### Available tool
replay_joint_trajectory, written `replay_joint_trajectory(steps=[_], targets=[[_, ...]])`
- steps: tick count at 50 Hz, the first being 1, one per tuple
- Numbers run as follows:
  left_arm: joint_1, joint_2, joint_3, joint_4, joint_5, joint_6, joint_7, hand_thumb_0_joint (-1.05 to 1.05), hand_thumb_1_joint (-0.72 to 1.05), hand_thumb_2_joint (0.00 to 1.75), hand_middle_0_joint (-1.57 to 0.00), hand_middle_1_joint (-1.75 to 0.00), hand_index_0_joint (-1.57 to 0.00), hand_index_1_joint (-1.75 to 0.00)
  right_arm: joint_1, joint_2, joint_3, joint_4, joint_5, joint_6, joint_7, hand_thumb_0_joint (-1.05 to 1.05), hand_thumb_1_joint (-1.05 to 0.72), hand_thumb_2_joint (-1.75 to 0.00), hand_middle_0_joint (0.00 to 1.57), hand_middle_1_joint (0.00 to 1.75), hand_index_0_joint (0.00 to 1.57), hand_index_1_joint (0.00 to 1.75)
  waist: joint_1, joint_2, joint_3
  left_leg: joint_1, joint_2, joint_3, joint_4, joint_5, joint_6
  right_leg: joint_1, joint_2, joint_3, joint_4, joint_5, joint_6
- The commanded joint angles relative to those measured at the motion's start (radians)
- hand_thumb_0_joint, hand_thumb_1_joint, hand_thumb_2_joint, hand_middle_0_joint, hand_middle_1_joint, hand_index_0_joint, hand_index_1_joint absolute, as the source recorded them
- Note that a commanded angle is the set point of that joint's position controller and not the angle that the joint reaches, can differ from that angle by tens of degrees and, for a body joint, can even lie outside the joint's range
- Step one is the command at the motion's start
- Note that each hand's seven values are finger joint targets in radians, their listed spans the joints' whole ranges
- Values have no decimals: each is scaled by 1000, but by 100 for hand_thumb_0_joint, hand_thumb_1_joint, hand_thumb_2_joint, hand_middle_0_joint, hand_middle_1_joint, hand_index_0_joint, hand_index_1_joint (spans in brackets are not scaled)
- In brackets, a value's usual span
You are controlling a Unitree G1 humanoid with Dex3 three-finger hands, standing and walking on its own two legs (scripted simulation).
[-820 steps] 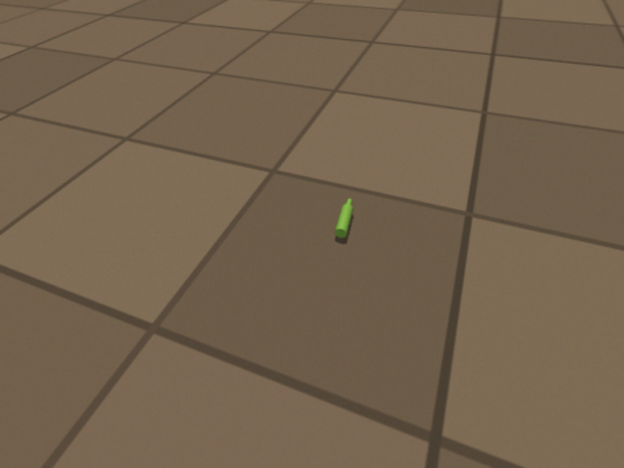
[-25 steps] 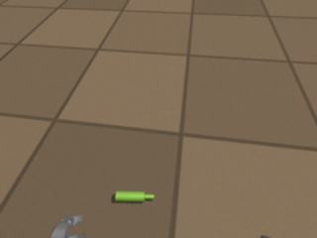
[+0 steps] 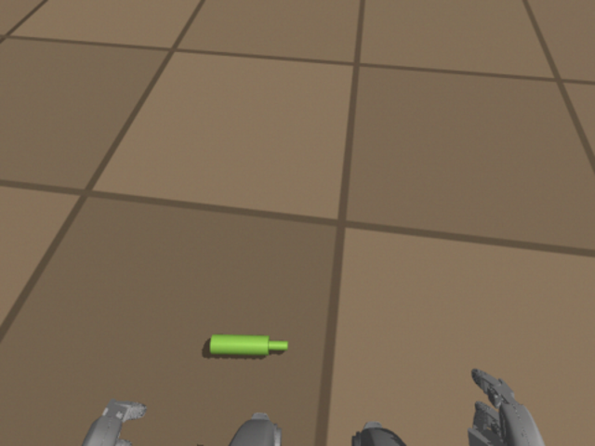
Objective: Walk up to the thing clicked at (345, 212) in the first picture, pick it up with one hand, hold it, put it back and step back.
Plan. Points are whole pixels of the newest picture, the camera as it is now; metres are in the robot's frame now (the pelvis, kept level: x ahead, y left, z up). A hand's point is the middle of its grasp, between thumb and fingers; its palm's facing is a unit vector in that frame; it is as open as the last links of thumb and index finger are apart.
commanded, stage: rise first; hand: left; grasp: from above
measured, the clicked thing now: (250, 344) +0.43 +0.19 -0.67
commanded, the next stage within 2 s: none
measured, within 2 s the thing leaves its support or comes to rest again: neither
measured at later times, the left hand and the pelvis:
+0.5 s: hand out of the picture +0.15 +0.27 -0.25, palm faces -0.38 -0.69 -0.62, open 14.3 cm; pelvis -0.03 +0.00 -0.11, yaw +0 degrees
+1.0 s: hand (194, 380) +0.28 +0.27 -0.42, palm faces -0.49 -0.22 -0.85, open 14.0 cm; pelvis -0.09 +0.00 -0.28, yaw -4 degrees
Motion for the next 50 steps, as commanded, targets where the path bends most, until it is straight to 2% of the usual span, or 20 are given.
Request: replay_joint_trajectory(steps=[1, 6, 11, 14, 18, 19, 22, 23, 25, 28, 30, 32, 33, 34, 35, 37, 39, 41, 46, 50], targets=[[57, 177, 55, -200, 19, 3, 21, 0, -59, 98, -9, -105, -8, -105, 25, -142, -55, -137, 6, -54, -6, 0, -94, -91, 20, 30, 20, 30, -18, 38, -291, 171, 1, 1, -69, 400, 15, 68, 10, -18, -84, 351, -24], [109, 172, 50, -248, 38, 23, 19, 0, -56, 96, -8, -104, -9, -104, 1, -148, -57, -165, 4, -63, 2, 0, -92, -91, 20, 30, 20, 30, -10, 61, -292, 116, 4, -15, -32, 377, 7, -16, 14, -31, -13, 298, -33], [163, 181, 57, -306, 64, 26, 23, 0, -59, 96, -10, -104, -10, -104, -8, -146, -54, -183, 5, -70, 17, 0, -95, -91, 20, 30, 20, 30, 2, 76, -333, 62, 0, -19, 38, 391, 7, -74, 17, -36, 66, 296, -35], [103, 185, 41, -325, 85, 15, 25, 0, -60, 96, -10, -104, -10, -104, -21, -150, -56, -186, 7, -74, 22, 0, -95, -91, 20, 30, 20, 30, -18, 67, -333, 8, 2, -31, 76, 343, 8, -148, 20, -39, 103, 262, -34], [-50, 224, 46, -209, 160, -44, 32, 0, -61, 98, -11, -103, -10, -104, -44, -161, -53, -162, 6, -92, 27, 0, -98, -92, 20, 30, 20, 30, -46, 49, -304, -152, -2, -37, 186, 212, 14, -310, 18, -33, 216, 173, -35], [-76, 251, 65, -182, 181, -68, 37, 0, -61, 98, -11, -102, -10, -103, -48, -166, -55, -151, 4, -97, 30, 0, -98, -92, 20, 30, 20, 30, -33, 55, -313, -185, -2, -41, 211, 195, 11, -350, 15, -32, 256, 149, -37], [-161, 250, 37, -149, 242, -146, 49, 0, -61, 99, -10, -102, -9, -103, -55, -176, -63, -139, 0, -112, 38, 0, -95, -91, 20, 30, 20, 30, -36, 85, -390, -245, -9, -37, 292, 138, 7, -448, 14, -25, 342, 113, -35], [-194, 243, 9, -134, 265, -172, 54, 0, -60, 100, -10, -102, -9, -103, -59, -179, -65, -130, -1, -115, 39, 0, -94, -91, 20, 30, 20, 30, -42, 77, -412, -286, -12, -31, 323, 109, 10, -473, 16, -22, 363, 101, -34], [-257, 281, 16, -136, 303, -222, 73, 0, -60, 101, -12, -101, -10, -102, -69, -186, -71, -113, -2, -124, 41, 0, -94, -91, 20, 30, 20, 30, -31, 102, -462, -335, -16, -24, 374, 74, 7, -524, 17, -19, 412, 80, -36], [-314, 355, 50, -99, 367, -259, 111, 0, -61, 102, -14, -99, -11, -101, -65, -205, -78, -81, 1, -119, 43, 0, -95, -91, 20, 30, 20, 30, -8, 118, -547, -360, -12, -25, 443, 114, 4, -592, 20, -24, 486, 101, -38], [-404, 419, 76, -59, 419, -265, 142, 0, -61, 101, -12, -102, -11, -104, -58, -210, -77, -55, 4, -107, 41, 0, -96, -92, 20, 30, 20, 30, -11, 110, -584, -422, -15, -4, 511, 140, 14, -606, 24, -19, 510, 128, -35], [-453, 402, 56, 48, 457, -266, 161, 0, -61, 103, -11, -103, -9, -104, -54, -204, -74, -30, 2, -98, 45, 0, -94, -91, 20, 30, 20, 30, -11, 68, -571, -515, -18, 5, 561, 110, 20, -638, 28, -22, 534, 110, -34], [-519, 395, 42, 54, 472, -271, 166, 0, -61, 102, -11, -103, -10, -104, -39, -203, -75, -20, 2, -93, 48, 0, -95, -92, 20, 30, 20, 30, -16, 58, -601, -533, -19, 10, 587, 115, 24, -643, 28, -22, 544, 117, -33], [-551, 422, 53, 84, 486, -272, 169, 0, -60, 101, -12, -102, -10, -104, -29, -207, -81, -7, 1, -89, 49, 0, -94, -91, 20, 30, 20, 30, -4, 44, -633, -552, -20, 15, 613, 118, 27, -636, 29, -20, 553, 120, -31], [-580, 402, 34, 109, 503, -274, 170, 0, -60, 101, -12, -102, -11, -104, -27, -207, -83, 0, -3, -85, 52, 0, -95, -91, 20, 30, 20, 30, -13, 35, -647, -579, -20, 12, 631, 94, 27, -659, 29, -26, 572, 99, -33], [-673, 471, 57, 123, 535, -287, 173, 0, -57, 100, -13, -100, -11, -102, -13, -215, -90, 18, -6, -79, 55, 0, -93, -91, 20, 30, 20, 30, 2, 37, -702, -617, -20, 20, 676, 90, 27, -649, 29, -26, 608, 96, -31], [-735, 473, 40, 186, 572, -301, 175, 0, -54, 100, -14, -97, -13, -99, -8, -212, -92, 33, -11, -71, 59, 0, -92, -91, 20, 30, 20, 30, -12, 15, -684, -677, -18, 19, 702, 37, 26, -682, 32, -35, 634, 45, -32], [-805, 528, 64, 215, 602, -324, 180, 0, -53, 99, -14, -96, -13, -98, 0, -215, -94, 48, -16, -60, 61, 0, -92, -91, 20, 30, 20, 30, -2, 24, -691, -709, -18, 21, 732, 3, 29, -713, 35, -36, 657, 5, -34], [-917, 518, 29, 295, 684, -365, 197, 0, -53, 103, -8, -100, -7, -101, 28, -218, -92, 75, -30, -29, 71, 0, -88, -90, 20, 30, 20, 30, -28, 60, -664, -759, -17, 15, 782, -50, 29, -821, 40, -58, 715, -51, -41], [-989, 563, 38, 353, 751, -388, 229, 0, -55, 104, -6, -100, -5, -101, 42, -229, -83, 84, -38, 4, 82, 0, -88, -90, 20, 30, 20, 30, -35, 106, -652, -759, -14, -13, 793, -76, 22, -912, 43, -89, 788, -71, -50]])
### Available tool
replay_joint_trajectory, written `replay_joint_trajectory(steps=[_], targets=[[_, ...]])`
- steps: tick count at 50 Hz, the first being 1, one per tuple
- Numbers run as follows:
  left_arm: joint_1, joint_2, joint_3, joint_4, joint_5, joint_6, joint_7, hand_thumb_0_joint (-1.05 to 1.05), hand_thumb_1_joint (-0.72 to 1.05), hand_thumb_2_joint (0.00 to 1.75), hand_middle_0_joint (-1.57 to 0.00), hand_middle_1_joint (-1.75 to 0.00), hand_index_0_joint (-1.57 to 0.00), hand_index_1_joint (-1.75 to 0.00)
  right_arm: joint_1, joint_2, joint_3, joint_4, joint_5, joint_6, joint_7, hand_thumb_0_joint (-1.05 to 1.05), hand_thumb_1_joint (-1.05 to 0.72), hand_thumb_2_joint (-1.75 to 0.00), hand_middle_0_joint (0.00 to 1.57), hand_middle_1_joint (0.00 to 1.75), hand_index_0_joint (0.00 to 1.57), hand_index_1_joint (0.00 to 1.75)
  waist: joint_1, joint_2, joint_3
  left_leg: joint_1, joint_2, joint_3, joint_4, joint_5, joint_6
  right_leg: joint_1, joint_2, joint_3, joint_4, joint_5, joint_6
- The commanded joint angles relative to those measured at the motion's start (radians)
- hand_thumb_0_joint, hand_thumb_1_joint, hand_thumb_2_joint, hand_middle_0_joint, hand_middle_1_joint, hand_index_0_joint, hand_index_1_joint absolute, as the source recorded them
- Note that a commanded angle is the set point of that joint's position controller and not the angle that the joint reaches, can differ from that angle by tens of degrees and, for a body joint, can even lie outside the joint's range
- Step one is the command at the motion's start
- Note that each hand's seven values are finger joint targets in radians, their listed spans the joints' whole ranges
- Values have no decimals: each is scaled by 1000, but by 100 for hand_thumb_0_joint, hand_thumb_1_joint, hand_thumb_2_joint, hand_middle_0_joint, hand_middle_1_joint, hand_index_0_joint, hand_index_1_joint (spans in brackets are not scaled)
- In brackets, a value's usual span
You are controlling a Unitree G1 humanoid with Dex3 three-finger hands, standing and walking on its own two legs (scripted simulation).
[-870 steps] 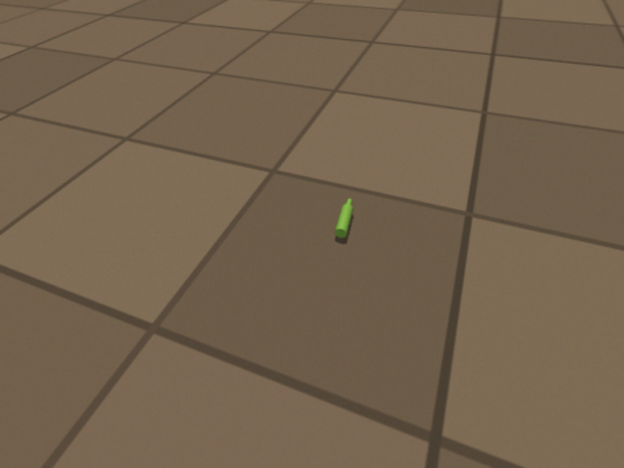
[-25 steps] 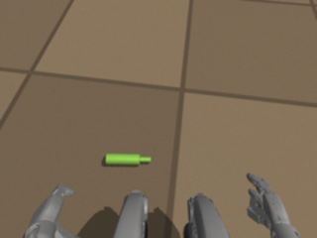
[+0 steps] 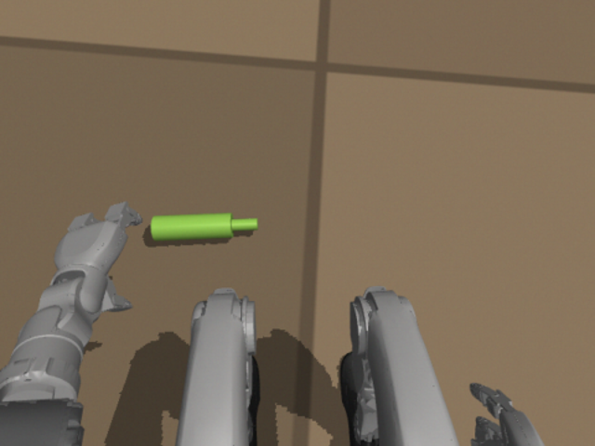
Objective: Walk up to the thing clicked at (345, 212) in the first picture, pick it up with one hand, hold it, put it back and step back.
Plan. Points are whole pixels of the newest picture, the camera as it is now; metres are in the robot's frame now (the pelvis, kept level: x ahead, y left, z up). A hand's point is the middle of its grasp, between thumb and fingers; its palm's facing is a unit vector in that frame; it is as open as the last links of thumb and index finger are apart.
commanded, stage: rise first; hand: left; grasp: from above
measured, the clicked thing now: (206, 226) +0.50 +0.23 -0.39
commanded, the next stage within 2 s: none
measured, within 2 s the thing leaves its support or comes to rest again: neither
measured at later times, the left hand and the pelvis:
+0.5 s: hand (140, 248) +0.41 +0.30 -0.22, palm faces -0.46 -0.04 -0.88, open 14.3 cm; pelvis +0.00 +0.01 -0.06, yaw -2 degrees
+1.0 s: hand (155, 240) +0.43 +0.29 -0.26, palm faces -0.46 -0.05 -0.89, open 14.1 cm; pelvis +0.01 +0.00 -0.08, yaw -3 degrees
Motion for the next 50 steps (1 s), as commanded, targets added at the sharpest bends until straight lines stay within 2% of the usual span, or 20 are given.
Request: replay_joint_trajectory(steps=[1, 4, 6, 8, 9, 12, 14, 16, 18, 26, 28, 30, 33, 35, 39, 40, 42, 45, 49, 50], targets=[[-262, 292, 57, -77, 67, -37, 67, 0, -56, 106, -6, -99, -4, -100, 117, -203, -64, -72, -2, -1, 2, 0, -88, -90, 20, 30, 20, 30, -4, 94, -621, 424, -22, 41, -225, 56, 36, 241, 17, -51, -226, 74, -48], [-299, 293, 49, -17, 103, -47, 103, 0, -56, 104, -6, -99, -5, -100, 124, -202, -56, -58, -13, 17, 7, 0, -89, -90, 20, 30, 20, 30, -24, 91, -596, 392, -24, 40, -192, 45, 39, 204, 17, -58, -201, 66, -47], [-346, 326, 56, 3, 133, -53, 123, 0, -56, 105, -6, -97, -5, -98, 129, -208, -52, -51, -21, 26, 10, 0, -89, -90, 20, 30, 20, 30, -27, 120, -594, 391, -25, 41, -176, 43, 38, 166, 15, -60, -181, 63, -50], [-372, 327, 39, 49, 163, -55, 140, 0, -58, 106, -6, -96, -4, -98, 125, -212, -45, -44, -29, 33, 13, 0, -89, -90, 20, 30, 20, 30, -40, 130, -560, 363, -26, 36, -169, 4, 38, 131, 15, -67, -167, 30, -51], [-386, 312, 28, 49, 175, -58, 147, 0, -57, 106, -7, -96, -5, -97, 129, -207, -45, -41, -32, 36, 15, 0, -90, -90, 20, 30, 20, 30, -44, 140, -566, 369, -28, 37, -167, 8, 36, 126, 17, -70, -161, 33, -53], [-454, 342, 31, 59, 213, -62, 170, 0, -58, 106, -6, -96, -5, -98, 143, -212, -34, -27, -42, 39, 21, 0, -90, -90, 20, 30, 20, 30, -47, 187, -613, 392, -28, 38, -137, 58, 32, 111, 15, -76, -126, 81, -55], [-469, 339, 27, 98, 237, -62, 189, 0, -57, 105, -6, -96, -5, -97, 145, -214, -34, -21, -49, 44, 22, 0, -90, -90, 20, 30, 20, 30, -57, 176, -601, 375, -29, 40, -120, 61, 34, 90, 16, -77, -119, 84, -54], [-484, 325, 9, 143, 246, -62, 201, 0, -58, 106, -7, -94, -5, -96, 145, -213, -29, -14, -58, 43, 24, 0, -90, -90, 20, 30, 20, 30, -79, 160, -566, 342, -28, 41, -103, 45, 38, 82, 16, -79, -120, 73, -51], [-502, 347, 20, 150, 266, -61, 213, 0, -57, 104, -7, -96, -6, -97, 148, -212, -27, -8, -64, 46, 26, 0, -90, -90, 20, 30, 20, 30, -68, 167, -595, 352, -30, 47, -86, 74, 38, 86, 17, -77, -107, 100, -52], [-547, 357, 2, 223, 312, -68, 235, 0, -57, 104, -6, -97, -6, -98, 143, -214, -16, -3, -82, 49, 38, 0, -90, -90, 20, 30, 20, 30, -95, 188, -574, 314, -29, 32, -56, 55, 38, 39, 21, -93, -61, 92, -52], [-532, 356, 13, 222, 315, -70, 242, 0, -55, 102, -7, -98, -6, -98, 150, -210, -12, -1, -84, 50, 40, 0, -90, -90, 20, 30, 20, 30, -87, 184, -593, 319, -30, 39, -41, 90, 40, 60, 21, -91, -54, 123, -50], [-552, 361, 23, 213, 312, -74, 250, 0, -55, 103, -6, -99, -6, -99, 167, -210, -11, 6, -90, 51, 44, 0, -90, -90, 20, 30, 20, 30, -96, 196, -628, 329, -30, 42, -24, 129, 40, 81, 24, -93, -42, 162, -48], [-560, 350, 21, 245, 305, -71, 266, 0, -54, 101, -6, -100, -7, -99, 161, -213, -6, 7, -95, 47, 49, 0, -90, -90, 20, 30, 20, 30, -107, 197, -603, 321, -24, 34, -15, 133, 39, 55, 25, -99, -29, 166, -47], [-554, 370, 37, 263, 313, -67, 275, 0, -54, 101, -7, -99, -7, -99, 167, -218, -3, 11, -99, 46, 50, 0, -90, -90, 20, 30, 20, 30, -111, 200, -593, 315, -21, 34, -5, 139, 39, 55, 25, -101, -22, 175, -46], [-558, 392, 61, 246, 304, -60, 289, 0, -54, 100, -6, -100, -7, -99, 173, -216, -1, 13, -103, 46, 54, 0, -90, -90, 20, 30, 20, 30, -97, 209, -616, 305, -21, 43, 7, 153, 41, 76, 25, -94, -15, 191, -46], [-552, 373, 43, 251, 305, -57, 289, 0, -54, 100, -6, -101, -7, -100, 166, -211, 4, 12, -105, 46, 55, 0, -90, -90, 20, 30, 20, 30, -104, 220, -615, 302, -20, 45, 16, 152, 41, 74, 27, -93, -18, 194, -45], [-563, 393, 47, 255, 316, -58, 287, 0, -54, 101, -6, -101, -7, -100, 172, -217, 5, 16, -107, 48, 55, 0, -90, -90, 20, 30, 20, 30, -117, 208, -628, 293, -21, 43, 28, 155, 44, 91, 30, -94, -15, 202, -43], [-557, 395, 60, 262, 303, -53, 289, 0, -54, 101, -6, -100, -7, -99, 176, -214, 8, 17, -111, 45, 59, 0, -90, -90, 20, 30, 20, 30, -113, 209, -605, 279, -18, 40, 30, 154, 44, 87, 27, -97, -4, 200, -42], [-565, 386, 50, 285, 298, -49, 290, 0, -54, 101, -6, -101, -7, -100, 181, -223, 14, 16, -114, 42, 61, 0, -90, -90, 20, 30, 20, 30, -131, 188, -577, 250, -16, 40, 41, 137, 49, 87, 30, -100, -11, 193, -40], [-560, 396, 53, 280, 296, -50, 288, 0, -53, 100, -7, -101, -7, -100, 174, -222, 15, 16, -113, 44, 61, 0, -90, -90, 20, 30, 20, 30, -117, 193, -594, 244, -18, 41, 36, 131, 47, 93, 33, -97, -12, 187, -42]])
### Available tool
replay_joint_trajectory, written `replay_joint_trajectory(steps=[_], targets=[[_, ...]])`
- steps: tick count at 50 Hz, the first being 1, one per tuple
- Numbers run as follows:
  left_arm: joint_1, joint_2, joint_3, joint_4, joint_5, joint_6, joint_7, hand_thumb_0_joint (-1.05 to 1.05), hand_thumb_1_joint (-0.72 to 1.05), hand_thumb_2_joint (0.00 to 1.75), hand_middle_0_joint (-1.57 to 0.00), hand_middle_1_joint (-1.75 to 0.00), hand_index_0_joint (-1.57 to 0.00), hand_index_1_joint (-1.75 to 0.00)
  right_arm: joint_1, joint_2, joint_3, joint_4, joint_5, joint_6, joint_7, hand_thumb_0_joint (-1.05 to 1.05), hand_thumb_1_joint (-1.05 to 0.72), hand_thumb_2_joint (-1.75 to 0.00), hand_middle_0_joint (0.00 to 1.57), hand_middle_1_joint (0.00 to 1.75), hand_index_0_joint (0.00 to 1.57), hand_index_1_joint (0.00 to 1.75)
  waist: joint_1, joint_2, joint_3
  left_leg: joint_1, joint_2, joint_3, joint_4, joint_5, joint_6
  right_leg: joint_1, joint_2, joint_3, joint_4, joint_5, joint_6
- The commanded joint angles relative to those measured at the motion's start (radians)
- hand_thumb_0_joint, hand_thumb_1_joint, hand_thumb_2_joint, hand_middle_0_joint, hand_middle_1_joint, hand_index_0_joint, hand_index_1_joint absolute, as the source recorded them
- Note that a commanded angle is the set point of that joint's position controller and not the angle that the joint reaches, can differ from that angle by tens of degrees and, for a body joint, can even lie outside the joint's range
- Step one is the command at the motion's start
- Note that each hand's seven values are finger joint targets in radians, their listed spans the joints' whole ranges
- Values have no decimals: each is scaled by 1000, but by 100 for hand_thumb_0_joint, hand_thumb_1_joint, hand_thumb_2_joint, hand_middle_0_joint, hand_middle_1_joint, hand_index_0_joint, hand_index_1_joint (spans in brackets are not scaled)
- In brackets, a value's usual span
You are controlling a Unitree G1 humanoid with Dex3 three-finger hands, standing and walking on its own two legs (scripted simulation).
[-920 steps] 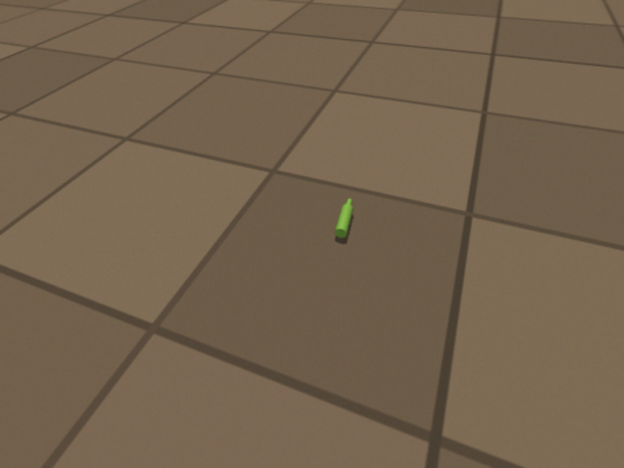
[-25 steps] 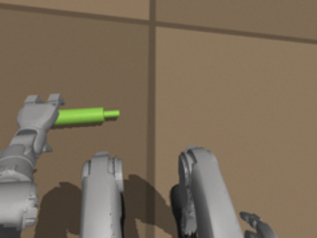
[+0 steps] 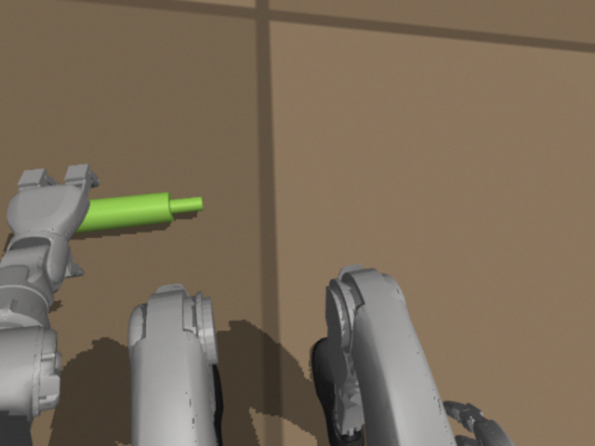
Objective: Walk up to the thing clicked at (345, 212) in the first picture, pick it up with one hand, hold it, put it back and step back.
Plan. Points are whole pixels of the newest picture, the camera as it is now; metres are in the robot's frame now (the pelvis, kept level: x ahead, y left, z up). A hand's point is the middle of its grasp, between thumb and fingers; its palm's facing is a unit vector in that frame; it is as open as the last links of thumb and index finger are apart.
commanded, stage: rise first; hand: left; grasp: from above
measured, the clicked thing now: (138, 210) +0.48 +0.25 -0.30
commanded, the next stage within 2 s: approach in 1.70 s
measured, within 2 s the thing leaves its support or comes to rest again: neither
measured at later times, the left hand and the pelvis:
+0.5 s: hand (74, 230) +0.42 +0.31 -0.19, palm faces -0.46 -0.08 -0.89, open 14.1 cm; pelvis +0.00 +0.00 -0.01, yaw -1 degrees
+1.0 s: hand (75, 222) +0.44 +0.31 -0.20, palm faces -0.45 -0.08 -0.89, open 14.2 cm; pelvis +0.00 +0.00 -0.02, yaw -2 degrees
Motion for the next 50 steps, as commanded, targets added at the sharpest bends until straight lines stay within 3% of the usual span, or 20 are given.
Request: replay_joint_trajectory(steps=[1, 4, 8, 10, 16, 17, 29, 33, 35, 37, 40, 43, 46, 48, 50], targets=[[-254, 278, 43, -115, -19, 5, 35, 0, -54, 101, -7, -101, -7, -100, 190, -233, -64, -14, 2, -11, -6, 0, -90, -90, 20, 30, 20, 30, 6, 236, -656, 472, -15, 88, -237, 163, 45, 318, 18, -62, -252, 208, -54], [-269, 264, 22, -122, -16, 5, 28, 0, -54, 101, -6, -101, -7, -100, 188, -236, -62, -16, 1, -11, -5, 0, -90, -90, 20, 30, 20, 30, -7, 238, -654, 483, -12, 83, -226, 165, 46, 307, 19, -65, -251, 214, -55], [-264, 278, 39, -134, -21, -1, 34, 0, -53, 100, -6, -101, -7, -100, 186, -234, -58, -14, 2, -8, -5, 0, -90, -90, 20, 30, 20, 30, 8, 245, -680, 495, -14, 80, -223, 180, 42, 313, 22, -68, -238, 224, -56], [-268, 264, 30, -128, -14, -3, 37, 0, -60, 107, -7, -97, -4, -100, 191, -240, -55, -12, -3, -7, -5, 0, -90, -90, 20, 30, 20, 30, -9, 255, -671, 500, -14, 75, -220, 183, 39, 300, 24, -74, -230, 228, -57], [-303, 284, 31, -129, -9, -4, 45, 0, -56, 103, -7, -99, -6, -100, 189, -247, -52, -12, -2, -9, -3, 0, -90, -90, 20, 30, 20, 30, -12, 267, -656, 498, -10, 72, -219, 181, 38, 279, 25, -78, -227, 226, -59], [-299, 274, 26, -111, -6, -4, 47, 0, -56, 103, -7, -99, -6, -100, 194, -248, -50, -11, -3, -9, -3, 0, -90, -90, 20, 30, 20, 30, -25, 263, -653, 490, -10, 72, -207, 187, 39, 285, 23, -79, -222, 235, -56], [-324, 303, 32, -101, -8, 2, 44, 0, -56, 103, -7, -100, -6, -101, 193, -258, -37, -15, -10, -15, 2, 0, -90, -90, 20, 30, 20, 30, -28, 299, -660, 509, -9, 60, -209, 179, 33, 270, 24, -91, -204, 223, -58], [-323, 309, 20, -47, 0, -2, 44, 0, -56, 103, -7, -101, -6, -101, 184, -256, -27, -16, -10, -13, 2, 0, -90, -90, 20, 30, 20, 30, -38, 286, -603, 456, -13, 62, -204, 146, 36, 251, 28, -88, -211, 198, -60], [-327, 326, 39, -48, 4, -5, 46, 0, -56, 104, -7, -99, -6, -100, 195, -260, -20, -15, -15, -13, 1, 0, -90, -90, 20, 30, 20, 30, -42, 270, -613, 445, -14, 65, -194, 154, 39, 274, 26, -90, -212, 205, -55], [-341, 319, 18, -50, 4, -7, 44, 0, -57, 104, -7, -100, -6, -101, 187, -257, -13, -17, -18, -14, 2, 0, -90, -90, 20, 30, 20, 30, -48, 267, -618, 451, -12, 66, -186, 162, 40, 282, 29, -86, -216, 218, -53], [-336, 322, 20, -25, 4, -4, 43, 0, -56, 103, -6, -101, -6, -102, 199, -262, -14, -10, -16, -20, 3, 0, -90, -90, 20, 30, 20, 30, -57, 265, -600, 456, -11, 63, -178, 174, 40, 276, 27, -89, -208, 231, -51], [-346, 349, 36, -46, 3, -5, 45, 0, -55, 102, -6, -102, -6, -102, 196, -267, -13, -15, -17, -19, 3, 0, -90, -90, 20, 30, 20, 30, -46, 305, -636, 482, -10, 59, -184, 184, 35, 275, 26, -93, -195, 237, -55], [-361, 354, 29, -40, 11, -5, 43, 0, -57, 103, -7, -100, -6, -101, 200, -264, -4, -16, -24, -19, 6, 0, -90, -90, 20, 30, 20, 30, -63, 297, -614, 456, -10, 59, -177, 173, 37, 281, 29, -94, -200, 231, -54], [-353, 383, 47, -51, 10, -3, 43, 0, -57, 104, -6, -101, -6, -102, 199, -268, -5, -19, -20, -19, 6, 0, -90, -90, 20, 30, 20, 30, -46, 311, -630, 462, -9, 61, -177, 178, 37, 282, 27, -91, -199, 234, -54], [-342, 364, 37, -45, 6, 1, 40, 0, -56, 103, -7, -101, -6, -102, 201, -268, -3, -20, -22, -20, 7, 0, -90, -90, 20, 30, 20, 30, -51, 309, -611, 465, -8, 61, -180, 180, 36, 283, 28, -93, -202, 239, -53]])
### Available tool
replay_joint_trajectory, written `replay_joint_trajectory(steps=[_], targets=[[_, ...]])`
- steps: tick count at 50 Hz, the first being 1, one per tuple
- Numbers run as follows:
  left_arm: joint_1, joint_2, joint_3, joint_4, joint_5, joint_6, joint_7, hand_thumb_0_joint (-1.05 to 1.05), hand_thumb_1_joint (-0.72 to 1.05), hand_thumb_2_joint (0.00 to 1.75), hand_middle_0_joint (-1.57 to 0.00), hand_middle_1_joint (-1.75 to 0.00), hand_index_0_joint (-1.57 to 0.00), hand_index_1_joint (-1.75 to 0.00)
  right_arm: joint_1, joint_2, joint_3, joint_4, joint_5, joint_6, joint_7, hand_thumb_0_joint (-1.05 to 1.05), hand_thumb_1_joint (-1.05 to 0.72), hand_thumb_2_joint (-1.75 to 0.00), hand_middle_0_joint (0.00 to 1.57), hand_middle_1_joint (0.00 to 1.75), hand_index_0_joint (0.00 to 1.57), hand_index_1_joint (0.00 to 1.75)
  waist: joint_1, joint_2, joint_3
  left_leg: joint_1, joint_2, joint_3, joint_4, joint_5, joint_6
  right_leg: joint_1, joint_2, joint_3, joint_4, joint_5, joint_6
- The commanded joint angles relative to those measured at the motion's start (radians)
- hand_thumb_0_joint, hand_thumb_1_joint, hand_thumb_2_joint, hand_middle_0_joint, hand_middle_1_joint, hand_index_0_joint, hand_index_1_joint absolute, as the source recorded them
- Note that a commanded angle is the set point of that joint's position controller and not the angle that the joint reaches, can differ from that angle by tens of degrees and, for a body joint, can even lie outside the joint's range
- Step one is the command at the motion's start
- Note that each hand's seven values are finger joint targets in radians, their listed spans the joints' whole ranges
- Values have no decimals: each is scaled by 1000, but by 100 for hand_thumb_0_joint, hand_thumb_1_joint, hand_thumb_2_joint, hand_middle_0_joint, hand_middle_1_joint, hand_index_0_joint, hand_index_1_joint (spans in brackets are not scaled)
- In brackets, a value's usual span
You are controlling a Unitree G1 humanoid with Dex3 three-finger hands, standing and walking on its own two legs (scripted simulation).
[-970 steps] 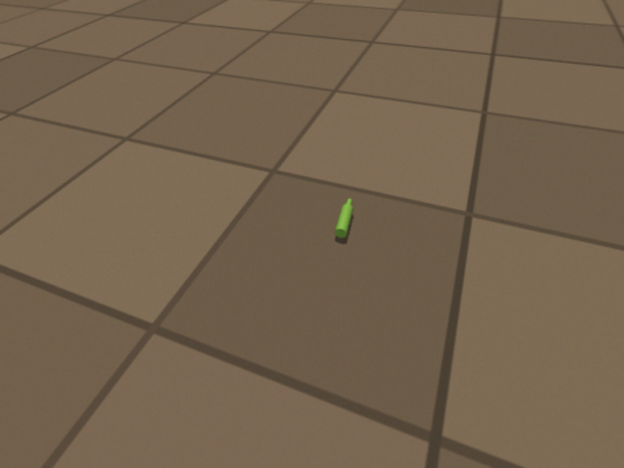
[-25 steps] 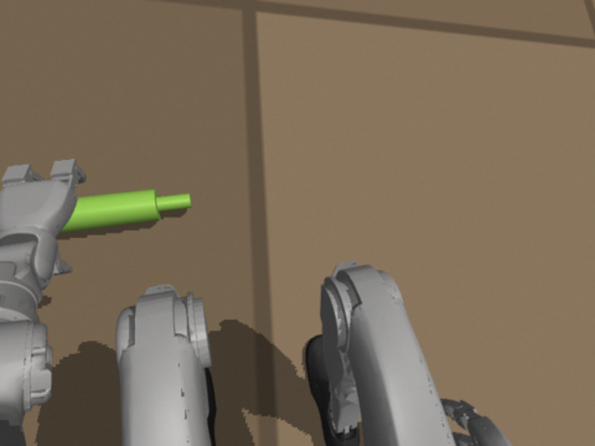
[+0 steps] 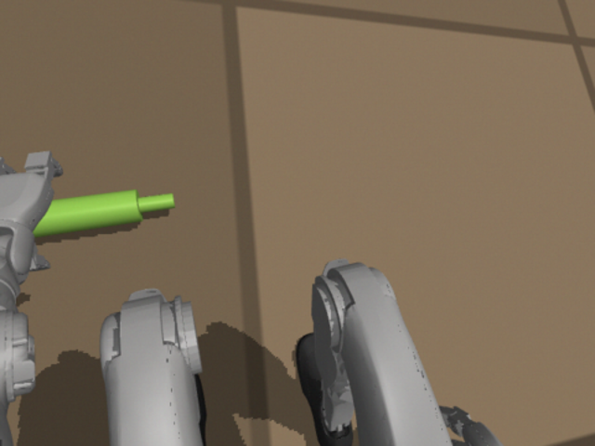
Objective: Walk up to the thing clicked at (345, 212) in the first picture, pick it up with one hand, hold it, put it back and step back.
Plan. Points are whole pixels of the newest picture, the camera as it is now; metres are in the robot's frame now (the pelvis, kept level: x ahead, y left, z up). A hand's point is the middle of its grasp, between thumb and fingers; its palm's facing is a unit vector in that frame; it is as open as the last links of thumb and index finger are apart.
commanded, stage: rise first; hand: left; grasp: from above
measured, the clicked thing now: (103, 210) +0.48 +0.26 -0.29
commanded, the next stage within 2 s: approach in 0.70 s
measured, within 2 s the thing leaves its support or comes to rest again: neither
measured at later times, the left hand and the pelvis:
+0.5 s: hand (25, 221) +0.43 +0.33 -0.17, palm faces -0.45 -0.08 -0.89, open 14.1 cm; pelvis +0.00 +0.00 +0.01, yaw +0 degrees
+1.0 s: hand (35, 216) +0.44 +0.32 -0.17, palm faces -0.44 -0.05 -0.89, open 14.0 cm; pelvis +0.00 +0.00 +0.01, yaw +0 degrees
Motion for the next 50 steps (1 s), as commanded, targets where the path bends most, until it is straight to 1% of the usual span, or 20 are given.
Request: replay_joint_trajectory(steps=[1, 4, 5, 8, 12, 13, 14, 18, 20, 24, 29, 33, 36, 38, 40, 41, 43, 44, 46, 50], targets=[[-271, 273, 31, -128, -16, 10, 34, 0, -56, 103, -7, -101, -6, -101, 192, -258, -75, -9, 5, -9, -7, 0, -90, -90, 20, 30, 20, 30, 1, 328, -650, 510, -6, 90, -256, 173, 32, 293, 20, -70, -237, 221, -66], [-269, 280, 24, -150, -20, 16, 22, 0, -56, 102, -7, -101, -6, -102, 187, -261, -79, -13, 11, -8, -7, 0, -90, -90, 20, 30, 20, 30, 13, 360, -669, 544, -3, 86, -266, 180, 27, 281, 18, -72, -230, 223, -69], [-265, 276, 28, -153, -21, 15, 18, 0, -57, 103, -7, -100, -6, -101, 189, -263, -77, -17, 7, -6, -6, 0, -90, -90, 20, 30, 20, 30, 2, 361, -665, 528, -5, 88, -265, 178, 29, 291, 19, -74, -236, 224, -67], [-257, 265, 5, -142, -26, 12, 2, 0, -56, 102, -7, -101, -6, -102, 192, -255, -77, -17, 12, -2, -5, 0, -90, -90, 20, 30, 20, 30, 1, 321, -647, 486, -7, 92, -260, 148, 36, 299, 22, -65, -254, 202, -65], [-285, 266, 12, -202, -33, 4, -6, 0, -55, 101, -7, -102, -7, -102, 203, -264, -80, -19, 14, 1, -7, 0, -90, -90, 20, 30, 20, 30, -2, 354, -688, 547, -5, 81, -270, 197, 27, 299, 17, -76, -238, 241, -65], [-267, 258, 8, -197, -31, 3, -8, 0, -56, 103, -7, -101, -6, -102, 206, -262, -83, -18, 19, 4, -6, 0, -90, -90, 20, 30, 20, 30, 8, 353, -694, 553, -6, 79, -274, 207, 25, 303, 18, -76, -237, 248, -66], [-248, 231, -12, -153, -31, 5, -14, 0, -55, 102, -7, -101, -7, -101, 207, -256, -80, -13, 19, 4, -4, 0, -90, -90, 20, 30, 20, 30, -6, 331, -663, 530, -6, 82, -265, 205, 28, 299, 20, -74, -239, 250, -66], [-294, 264, 10, -197, -40, -5, -10, 0, -56, 102, -7, -101, -6, -101, 209, -263, -76, -22, 21, 7, -8, 0, -90, -90, 20, 30, 20, 30, -3, 325, -674, 523, -7, 85, -265, 196, 32, 312, 18, -71, -254, 245, -61], [-273, 263, 6, -196, -33, -10, -9, 0, -55, 102, -7, -102, -7, -103, 201, -255, -74, -21, 20, 8, -8, 0, -90, -90, 20, 30, 20, 30, 12, 336, -669, 510, -6, 90, -271, 184, 31, 321, 21, -67, -257, 233, -63], [-283, 280, 17, -180, -21, -8, 0, 0, -57, 102, -7, -102, -6, -103, 195, -254, -72, -25, 22, 10, -10, 0, -91, -90, 20, 30, 20, 30, 12, 342, -679, 516, -9, 92, -272, 179, 31, 312, 20, -65, -254, 225, -66], [-312, 267, 0, -163, -22, 1, 3, 0, -56, 102, -7, -103, -6, -103, 191, -252, -67, -24, 19, 8, -12, 0, -90, -90, 20, 30, 20, 30, -3, 325, -668, 504, -7, 92, -269, 169, 35, 308, 20, -63, -265, 219, -63], [-273, 252, -12, -96, -24, 11, -5, 0, -55, 101, -7, -103, -7, -103, 190, -254, -64, -25, 17, 5, -14, 0, -90, -90, 20, 30, 20, 30, -7, 292, -622, 475, -10, 92, -274, 138, 38, 297, 20, -67, -271, 189, -62], [-299, 271, -11, -136, -28, 6, -13, 0, -55, 102, -8, -102, -7, -103, 185, -257, -65, -30, 19, 4, -16, 0, -90, -90, 20, 30, 20, 30, 0, 329, -640, 493, -10, 88, -285, 128, 34, 288, 19, -68, -266, 178, -67], [-296, 255, -21, -150, -29, 1, -18, 0, -55, 102, -8, -103, -7, -103, 187, -256, -66, -25, 20, 3, -17, 0, -90, -90, 20, 30, 20, 30, 4, 326, -659, 510, -9, 87, -283, 142, 31, 293, 21, -70, -263, 188, -67], [-300, 258, -14, -154, -30, -1, -16, 0, -61, 108, -9, -97, -6, -101, 198, -257, -65, -25, 16, 0, -16, 0, -91, -90, 20, 30, 20, 30, -14, 311, -650, 497, -11, 89, -272, 151, 34, 312, 19, -67, -268, 201, -62], [-304, 263, -15, -187, -29, -3, -16, 0, -56, 102, -7, -104, -7, -104, 200, -256, -67, -26, 19, 1, -16, 0, -90, -90, 20, 30, 20, 30, -1, 327, -676, 512, -8, 91, -270, 167, 33, 321, 19, -63, -268, 217, -62], [-337, 252, -18, -217, -33, -9, -6, 0, -54, 100, -7, -106, -8, -105, 199, -257, -68, -26, 21, 1, -18, 0, -90, -90, 20, 30, 20, 30, -8, 361, -690, 536, -9, 85, -283, 165, 28, 292, 17, -73, -257, 212, -66], [-331, 210, -43, -196, -32, -9, -4, 0, -53, 99, -7, -107, -8, -106, 200, -252, -69, -23, 21, -2, -17, 0, -90, -90, 20, 30, 20, 30, -23, 364, -658, 539, -7, 79, -289, 152, 25, 267, 17, -78, -251, 202, -69], [-396, 180, -70, -234, -20, -11, 5, 0, -53, 99, -7, -107, -8, -106, 213, -254, -70, -15, 19, -1, -19, 0, -90, -90, 20, 30, 20, 30, -44, 375, -690, 559, -4, 78, -285, 163, 23, 265, 21, -80, -256, 217, -69], [-474, 89, -125, -160, -26, 17, 30, 0, -53, 100, -7, -107, -8, -106, 233, -262, -69, -2, 15, -12, -21, 0, -90, -90, 20, 30, 20, 30, -91, 388, -640, 578, 0, 64, -297, 159, 16, 208, 14, -93, -249, 222, -69]])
